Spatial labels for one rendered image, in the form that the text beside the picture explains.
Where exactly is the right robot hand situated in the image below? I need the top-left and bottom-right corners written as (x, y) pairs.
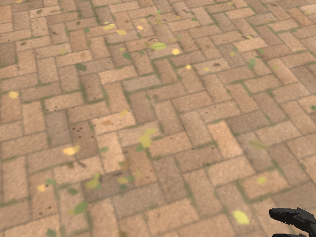
top-left (269, 207), bottom-right (316, 237)

